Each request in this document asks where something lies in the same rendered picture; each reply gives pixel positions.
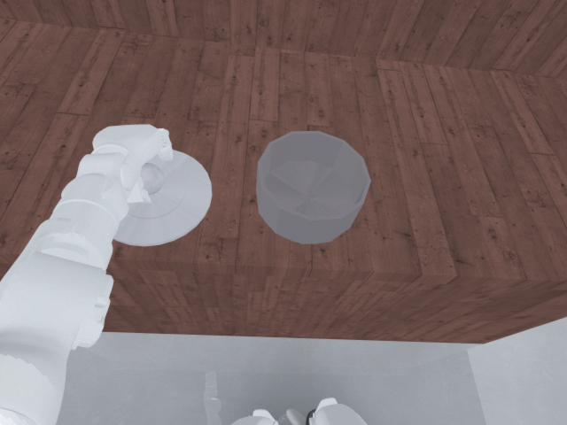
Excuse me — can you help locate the table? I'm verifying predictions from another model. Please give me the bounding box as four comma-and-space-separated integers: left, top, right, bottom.
0, 0, 567, 344

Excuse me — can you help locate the robot right shin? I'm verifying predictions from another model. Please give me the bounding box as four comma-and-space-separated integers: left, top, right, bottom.
315, 398, 337, 413

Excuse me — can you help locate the robot right thigh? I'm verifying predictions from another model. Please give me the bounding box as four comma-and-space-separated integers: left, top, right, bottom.
309, 404, 367, 425

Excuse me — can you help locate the left robot upper arm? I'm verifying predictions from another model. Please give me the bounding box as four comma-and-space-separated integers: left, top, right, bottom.
0, 251, 113, 425

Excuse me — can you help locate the robot left forearm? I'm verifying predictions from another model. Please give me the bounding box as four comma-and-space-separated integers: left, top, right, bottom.
0, 143, 142, 313

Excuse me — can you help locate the knob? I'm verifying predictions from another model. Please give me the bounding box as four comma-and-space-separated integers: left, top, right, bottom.
140, 163, 165, 195

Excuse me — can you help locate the lid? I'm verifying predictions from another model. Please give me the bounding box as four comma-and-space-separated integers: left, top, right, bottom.
113, 150, 212, 246

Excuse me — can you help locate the left robot hand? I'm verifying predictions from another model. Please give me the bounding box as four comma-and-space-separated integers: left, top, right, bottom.
93, 124, 173, 205

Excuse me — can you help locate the pot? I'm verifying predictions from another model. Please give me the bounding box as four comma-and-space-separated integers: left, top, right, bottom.
256, 131, 371, 244

